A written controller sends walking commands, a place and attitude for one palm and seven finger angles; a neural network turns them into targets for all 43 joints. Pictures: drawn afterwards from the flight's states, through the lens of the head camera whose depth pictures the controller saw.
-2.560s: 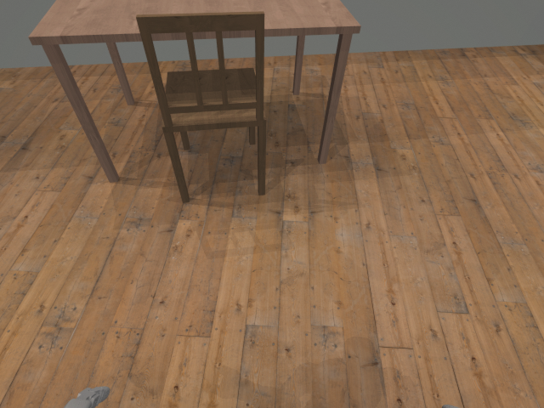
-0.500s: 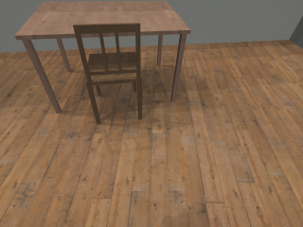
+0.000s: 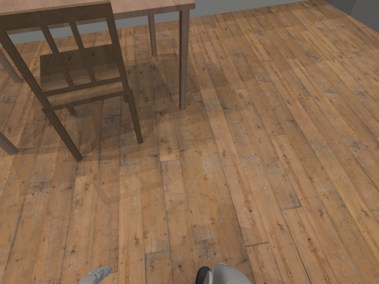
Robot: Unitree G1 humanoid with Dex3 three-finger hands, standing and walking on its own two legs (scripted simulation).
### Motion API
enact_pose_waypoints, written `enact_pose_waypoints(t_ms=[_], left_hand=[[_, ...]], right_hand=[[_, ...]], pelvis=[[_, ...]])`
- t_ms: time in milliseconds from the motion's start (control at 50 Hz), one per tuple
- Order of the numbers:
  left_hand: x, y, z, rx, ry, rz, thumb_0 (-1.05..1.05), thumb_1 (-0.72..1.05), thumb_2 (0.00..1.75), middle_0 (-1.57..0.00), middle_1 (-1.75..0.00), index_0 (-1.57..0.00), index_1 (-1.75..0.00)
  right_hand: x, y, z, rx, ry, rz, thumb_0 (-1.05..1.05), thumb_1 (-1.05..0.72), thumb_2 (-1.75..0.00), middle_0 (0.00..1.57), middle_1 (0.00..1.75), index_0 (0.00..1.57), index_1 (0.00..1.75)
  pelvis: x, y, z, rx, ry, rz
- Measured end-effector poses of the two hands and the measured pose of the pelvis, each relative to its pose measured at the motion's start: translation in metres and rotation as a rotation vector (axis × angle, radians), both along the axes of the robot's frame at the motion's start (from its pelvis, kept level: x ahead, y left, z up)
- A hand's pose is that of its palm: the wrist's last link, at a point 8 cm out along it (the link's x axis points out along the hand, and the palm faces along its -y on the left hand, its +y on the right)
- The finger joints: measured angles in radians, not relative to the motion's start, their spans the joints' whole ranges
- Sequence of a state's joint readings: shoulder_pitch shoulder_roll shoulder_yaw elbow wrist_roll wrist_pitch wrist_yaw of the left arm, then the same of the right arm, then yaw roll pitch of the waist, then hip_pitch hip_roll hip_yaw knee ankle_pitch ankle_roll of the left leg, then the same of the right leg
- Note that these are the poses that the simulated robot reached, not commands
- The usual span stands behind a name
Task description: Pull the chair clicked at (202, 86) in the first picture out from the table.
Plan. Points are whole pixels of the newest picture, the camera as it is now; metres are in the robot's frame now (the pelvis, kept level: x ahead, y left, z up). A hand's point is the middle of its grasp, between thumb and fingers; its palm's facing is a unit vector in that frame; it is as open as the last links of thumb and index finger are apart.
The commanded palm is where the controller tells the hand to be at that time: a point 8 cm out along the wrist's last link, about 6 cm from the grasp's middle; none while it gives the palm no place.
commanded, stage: walk to a spot facing it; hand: left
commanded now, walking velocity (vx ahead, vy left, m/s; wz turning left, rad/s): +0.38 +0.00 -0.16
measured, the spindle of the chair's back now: (58, 58) +0.88 +0.53 -0.08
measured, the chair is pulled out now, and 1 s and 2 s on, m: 0.00 0.00 0.00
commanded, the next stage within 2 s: turn to face it in 0.40 s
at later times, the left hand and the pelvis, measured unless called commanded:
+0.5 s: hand (103, 275) +0.16 +0.21 -0.17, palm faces +0.09 -0.99 -0.11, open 7.3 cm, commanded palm none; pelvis +0.21 +0.04 +0.01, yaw -1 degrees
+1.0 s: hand (121, 171) +0.42 +0.20 -0.12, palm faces +0.13 -0.96 -0.25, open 7.3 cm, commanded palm none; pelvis +0.31 +0.01 +0.02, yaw +9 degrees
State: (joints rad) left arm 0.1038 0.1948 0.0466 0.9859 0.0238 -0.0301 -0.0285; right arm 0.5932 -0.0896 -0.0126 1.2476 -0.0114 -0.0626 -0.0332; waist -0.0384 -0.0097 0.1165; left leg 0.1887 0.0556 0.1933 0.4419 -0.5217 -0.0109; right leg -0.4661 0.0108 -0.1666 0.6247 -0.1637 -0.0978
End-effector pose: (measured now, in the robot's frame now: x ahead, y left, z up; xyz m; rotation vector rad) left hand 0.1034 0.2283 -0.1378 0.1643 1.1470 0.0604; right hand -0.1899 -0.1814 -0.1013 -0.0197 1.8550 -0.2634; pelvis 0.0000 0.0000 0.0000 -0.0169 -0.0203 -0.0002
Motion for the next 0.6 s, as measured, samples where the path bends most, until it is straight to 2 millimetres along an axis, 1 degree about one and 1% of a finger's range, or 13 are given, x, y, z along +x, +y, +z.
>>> enact_pose_waypoints(t_ms=[40, 60, 100, 160, 220, 260, 320, 380, 480, 500, 540, 560, 600], left_hand=[[0.027, -0.004, -0.002, 0.011, -0.045, 0.002, 0.0, 0.91, 0.9, -0.2, -0.3, -0.2, -0.3], [0.034, -0.006, -0.002, 0.012, -0.051, 0.009, 0.0, 0.91, 0.9, -0.2, -0.3, -0.2, -0.3], [0.042, -0.008, 0.002, 0.011, -0.039, 0.021, 0.0, 0.91, 0.9, -0.2, -0.3, -0.2, -0.3], [0.044, -0.01, 0.007, 0.013, 0.012, 0.031, 0.0, 0.91, 0.9, -0.2, -0.3, -0.2, -0.3], [0.043, -0.004, 0.013, 0.027, 0.06, 0.05, 0.0, 0.93, 0.9, -0.2, -0.3, -0.2, -0.3], [0.043, 0.0, 0.015, 0.022, 0.089, 0.065, 0.0, 0.94, 0.9, -0.2, -0.3, -0.2, -0.3], [0.044, 0.005, 0.014, 0.004, 0.126, 0.097, 0.0, 0.93, 0.9, -0.2, -0.3, -0.2, -0.3], [0.044, 0.011, 0.009, -0.019, 0.174, 0.131, 0.0, 0.92, 0.9, -0.2, -0.3, -0.2, -0.3], [0.047, 0.027, -0.006, -0.053, 0.295, 0.173, 0.0, 0.91, 0.9, -0.2, -0.3, -0.2, -0.3], [0.051, 0.031, -0.006, -0.055, 0.321, 0.169, 0.0, 0.91, 0.9, -0.2, -0.3, -0.2, -0.3], [0.063, 0.039, -0.002, -0.048, 0.357, 0.142, 0.0, 0.91, 0.9, -0.2, -0.3, -0.2, -0.3], [0.073, 0.043, 0.001, -0.042, 0.363, 0.129, 0.01, 0.91, 0.9, -0.2, -0.3, -0.2, -0.3], [0.097, 0.051, 0.007, -0.029, 0.349, 0.109, 0.01, 0.91, 0.9, -0.2, -0.3, -0.2, -0.3]], right_hand=[[0.028, -0.008, -0.012, -0.001, -0.02, -0.012, 0.01, -0.91, -0.9, 0.21, 0.3, 0.2, 0.3], [0.049, -0.014, -0.017, -0.01, -0.055, -0.012, 0.01, -0.91, -0.9, 0.21, 0.3, 0.2, 0.3], [0.099, -0.025, -0.023, -0.026, -0.159, 0.004, 0.01, -0.91, -0.9, 0.2, 0.3, 0.2, 0.3], [0.186, -0.038, -0.025, -0.051, -0.347, 0.051, 0.01, -0.91, -0.9, 0.2, 0.3, 0.2, 0.3], [0.268, -0.043, -0.019, -0.064, -0.516, 0.089, 0.01, -0.91, -0.9, 0.2, 0.3, 0.19, 0.3], [0.31, -0.049, -0.013, -0.089, -0.575, 0.117, 0.02, -0.94, -0.9, 0.2, 0.3, 0.19, 0.3], [0.363, -0.05, -0.004, -0.098, -0.634, 0.16, 0.02, -0.96, -0.9, 0.2, 0.3, 0.19, 0.3], [0.409, -0.042, 0.002, -0.097, -0.66, 0.209, 0.02, -0.95, -0.9, 0.2, 0.3, 0.19, 0.3], [0.475, -0.013, 0.0, -0.101, -0.692, 0.266, 0.01, -0.93, -0.9, 0.2, 0.3, 0.19, 0.3], [0.483, -0.007, 0.0, -0.101, -0.703, 0.265, 0.01, -0.93, -0.9, 0.2, 0.3, 0.19, 0.3], [0.491, 0.005, 0.001, -0.1, -0.712, 0.24, 0.01, -0.92, -0.9, 0.2, 0.3, 0.19, 0.3], [0.491, 0.01, 0.002, -0.099, -0.707, 0.221, 0.01, -0.92, -0.9, 0.2, 0.3, 0.19, 0.3], [0.49, 0.009, 0.007, -0.137, -0.698, 0.167, -0.01, -0.96, -0.9, 0.2, 0.3, 0.2, 0.3]], pelvis=[[0.021, -0.006, -0.006, 0.002, -0.009, -0.011], [0.028, -0.008, -0.005, -0.003, -0.019, -0.01], [0.043, -0.01, 0.0, -0.01, -0.032, -0.009], [0.066, -0.01, 0.01, -0.013, -0.032, -0.013], [0.089, -0.007, 0.018, -0.018, -0.023, -0.013], [0.106, -0.003, 0.021, -0.023, -0.017, -0.008], [0.131, 0.005, 0.023, -0.03, -0.008, -0.004], [0.158, 0.016, 0.023, -0.037, 0.0, 0.0], [0.204, 0.04, 0.014, -0.031, 0.007, -0.009], [0.211, 0.045, 0.014, -0.024, 0.004, -0.022], [0.224, 0.052, 0.017, -0.021, -0.003, -0.048], [0.231, 0.055, 0.02, -0.022, -0.004, -0.053], [0.242, 0.059, 0.025, -0.019, -0.003, -0.052]])
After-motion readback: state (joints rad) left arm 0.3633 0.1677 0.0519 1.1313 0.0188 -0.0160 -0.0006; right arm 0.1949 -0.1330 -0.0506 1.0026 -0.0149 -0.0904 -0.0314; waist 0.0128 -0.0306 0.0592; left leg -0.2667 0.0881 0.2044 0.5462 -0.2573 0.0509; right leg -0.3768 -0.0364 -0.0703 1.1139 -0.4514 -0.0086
